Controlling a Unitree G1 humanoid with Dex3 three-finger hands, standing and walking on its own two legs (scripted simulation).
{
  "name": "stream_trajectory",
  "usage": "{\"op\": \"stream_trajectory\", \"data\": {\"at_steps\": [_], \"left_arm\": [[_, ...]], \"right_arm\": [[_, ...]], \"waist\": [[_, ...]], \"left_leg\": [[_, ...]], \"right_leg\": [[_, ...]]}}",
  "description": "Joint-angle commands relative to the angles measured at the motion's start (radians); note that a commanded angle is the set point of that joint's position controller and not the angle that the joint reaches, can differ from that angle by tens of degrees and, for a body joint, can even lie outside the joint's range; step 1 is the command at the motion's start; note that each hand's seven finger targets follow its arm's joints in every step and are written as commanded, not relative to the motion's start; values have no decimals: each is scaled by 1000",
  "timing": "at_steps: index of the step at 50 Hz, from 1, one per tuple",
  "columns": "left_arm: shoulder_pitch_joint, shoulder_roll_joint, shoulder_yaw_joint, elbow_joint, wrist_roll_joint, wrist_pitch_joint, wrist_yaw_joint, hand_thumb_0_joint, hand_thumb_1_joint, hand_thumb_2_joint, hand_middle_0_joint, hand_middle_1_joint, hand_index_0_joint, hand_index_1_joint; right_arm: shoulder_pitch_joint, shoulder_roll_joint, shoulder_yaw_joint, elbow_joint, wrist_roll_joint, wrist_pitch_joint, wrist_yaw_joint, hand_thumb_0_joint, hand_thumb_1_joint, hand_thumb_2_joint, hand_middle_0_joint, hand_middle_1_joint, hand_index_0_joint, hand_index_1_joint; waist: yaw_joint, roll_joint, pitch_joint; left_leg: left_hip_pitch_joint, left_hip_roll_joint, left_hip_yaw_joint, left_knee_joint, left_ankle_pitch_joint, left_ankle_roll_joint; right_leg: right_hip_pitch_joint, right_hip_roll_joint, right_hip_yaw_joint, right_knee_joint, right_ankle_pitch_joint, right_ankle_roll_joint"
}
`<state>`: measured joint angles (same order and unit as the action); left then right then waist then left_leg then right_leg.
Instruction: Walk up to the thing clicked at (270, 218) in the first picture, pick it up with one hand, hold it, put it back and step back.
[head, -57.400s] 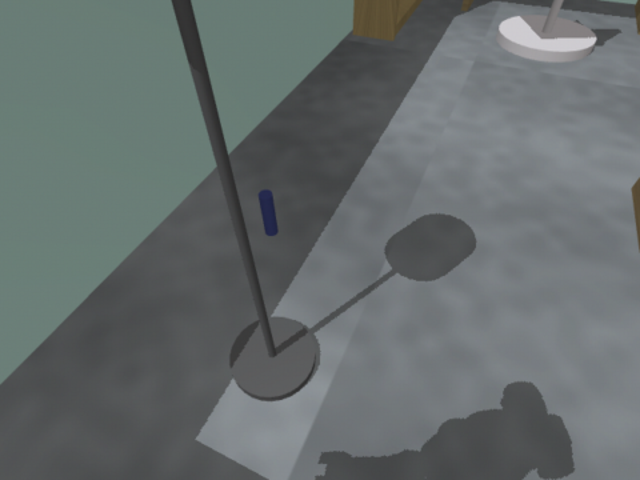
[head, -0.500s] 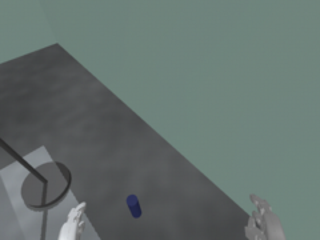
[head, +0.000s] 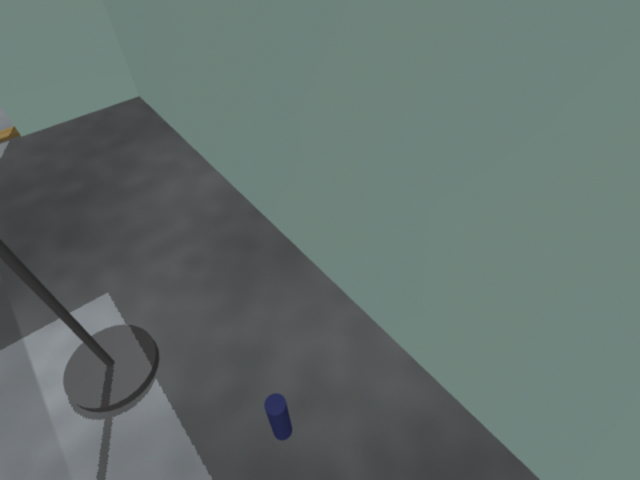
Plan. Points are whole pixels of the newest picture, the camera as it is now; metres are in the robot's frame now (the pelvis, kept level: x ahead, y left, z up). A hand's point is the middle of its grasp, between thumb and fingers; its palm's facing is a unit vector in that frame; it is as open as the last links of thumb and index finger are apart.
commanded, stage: stand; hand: left
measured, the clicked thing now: (279, 418) +0.41 +0.15 -0.65
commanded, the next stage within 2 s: step back in 1.78 s
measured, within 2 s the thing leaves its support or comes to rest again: neither
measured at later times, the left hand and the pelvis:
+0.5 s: hand out of the picture +0.01 +0.24 -0.14, palm faces -0.01 -0.94 -0.34, open 7.3 cm; pelvis -0.02 -0.01 +0.02, yaw +0 degrees
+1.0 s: hand out of the picture +0.07 +0.23 -0.13, palm faces -0.01 -0.94 -0.34, open 7.3 cm; pelvis +0.00 -0.01 +0.02, yaw +0 degrees
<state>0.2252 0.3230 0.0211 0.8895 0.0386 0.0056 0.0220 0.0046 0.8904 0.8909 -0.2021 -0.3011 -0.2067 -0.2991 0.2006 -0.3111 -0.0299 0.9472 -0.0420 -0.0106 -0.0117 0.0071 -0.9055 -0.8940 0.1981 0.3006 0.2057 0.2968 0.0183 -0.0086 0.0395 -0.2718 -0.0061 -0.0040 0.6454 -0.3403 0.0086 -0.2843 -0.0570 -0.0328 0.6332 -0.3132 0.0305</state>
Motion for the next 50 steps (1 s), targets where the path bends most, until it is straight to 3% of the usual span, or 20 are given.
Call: {"op": "stream_trajectory", "data": {"at_steps": [1, 2, 5, 6, 12, 15, 19, 25, 27, 29, 34, 44, 50], "left_arm": [[-57, 168, 36, -13, -11, -35, 14, 0, 900, 900, -200, -300, -200, -301], [-52, 169, 34, 5, -11, -36, 14, 0, 900, 900, -200, -300, -200, -301], [-78, 180, 30, 47, -13, -35, 13, 0, 900, 900, -200, -300, -200, -301], [-72, 176, 28, 63, -13, -34, 13, 0, 900, 900, -200, -300, -200, -301], [-75, 187, 20, 126, -10, -35, 7, 0, 900, 900, -200, -300, -200, -301], [-83, 192, 20, 146, -10, -34, 4, 0, 900, 900, -200, -300, -200, -301], [-83, 201, 18, 167, -8, -39, 4, 0, 900, 900, -200, -300, -200, -301], [-84, 207, 17, 185, -11, -35, 0, 0, 900, 900, -200, -300, -200, -301], [-88, 206, 17, 189, -14, -41, 1, 0, 900, 900, -200, -300, -200, -301], [-105, 211, 18, 192, -16, -41, 2, 0, 900, 900, -200, -300, -200, -301], [-105, 201, 14, 204, -21, -43, 2, 0, 900, 900, -200, -300, -200, -301], [-131, 200, 15, 220, -22, -33, -1, 0, 900, 900, -200, -300, -200, -301], [-150, 204, 20, 217, -25, -38, -3, 0, 900, 900, -200, -300, -200, -301]], "right_arm": [[-56, -181, -41, -30, 4, -24, -14, 0, -900, -900, 200, 300, 200, 300], [-65, -185, -39, -17, 6, -23, -13, 0, -900, -900, 200, 300, 200, 300], [-58, -187, -35, 16, 9, -21, -12, 0, -900, -900, 200, 300, 200, 300], [-69, -191, -34, 28, 11, -20, -13, 0, -900, -900, 200, 300, 200, 300], [-81, -196, -35, 73, 15, -9, -5, 0, -900, -900, 200, 300, 200, 300], [-71, -199, -35, 90, 14, -6, -2, 0, -900, -900, 200, 300, 200, 300], [-79, -186, -32, 99, 17, -6, 2, 0, -900, -900, 200, 300, 200, 300], [-80, -203, -31, 113, 18, -2, 4, 0, -900, -900, 200, 300, 200, 300], [-78, -194, -27, 116, 20, -7, 4, 0, -900, -900, 200, 300, 200, 300], [-62, -191, -23, 124, 19, -8, 3, 0, -900, -900, 200, 300, 200, 300], [-73, -204, -19, 131, 22, -14, -2, 0, -900, -900, 200, 300, 200, 300], [-97, -215, -13, 147, 25, -14, -7, 0, -900, -900, 200, 300, 200, 300], [-102, -217, -13, 150, 24, -19, -7, 0, -900, -900, 200, 300, 200, 300]], "waist": [[-2, 38, -62], [1, 36, -57], [-12, 27, -45], [-2, 38, -33], [-5, 15, 22], [-10, 36, 38], [-11, -12, 18], [-8, 27, 28], [-10, 11, -18], [-18, 10, -1], [-10, 11, -43], [-9, 12, -12], [-9, 12, -42]], "left_leg": [[25, 93, -128, -230, 206, 27], [46, 93, -124, -230, 234, 25], [54, 97, -122, -287, 187, 23], [55, 101, -130, -300, 181, 23], [42, 89, -125, -352, 52, 15], [19, 94, -132, -378, -8, 16], [70, 87, -118, -355, 54, 15], [11, 90, -128, -382, -51, 17], [84, 93, -113, -351, 79, 19], [75, 94, -109, -356, 86, 17], [109, 109, -102, -352, 223, 17], [116, 116, -99, -386, 209, 7], [139, 123, -89, -383, 278, 4]], "right_leg": [[103, -52, 71, -162, 162, -67], [109, -57, 72, -178, 182, -64], [133, -60, 73, -218, 144, -55], [136, -58, 70, -226, 142, -52], [116, -59, 79, -306, 3, -42], [123, -59, 85, -312, -6, -42], [95, -71, 99, -348, -35, -41], [106, -62, 99, -348, -78, -41], [111, -78, 110, -350, 1, -47], [107, -79, 113, -350, -11, -45], [174, -82, 99, -327, 168, -48], [166, -71, 85, -338, 160, -40], [199, -80, 89, -336, 242, -40]]}}
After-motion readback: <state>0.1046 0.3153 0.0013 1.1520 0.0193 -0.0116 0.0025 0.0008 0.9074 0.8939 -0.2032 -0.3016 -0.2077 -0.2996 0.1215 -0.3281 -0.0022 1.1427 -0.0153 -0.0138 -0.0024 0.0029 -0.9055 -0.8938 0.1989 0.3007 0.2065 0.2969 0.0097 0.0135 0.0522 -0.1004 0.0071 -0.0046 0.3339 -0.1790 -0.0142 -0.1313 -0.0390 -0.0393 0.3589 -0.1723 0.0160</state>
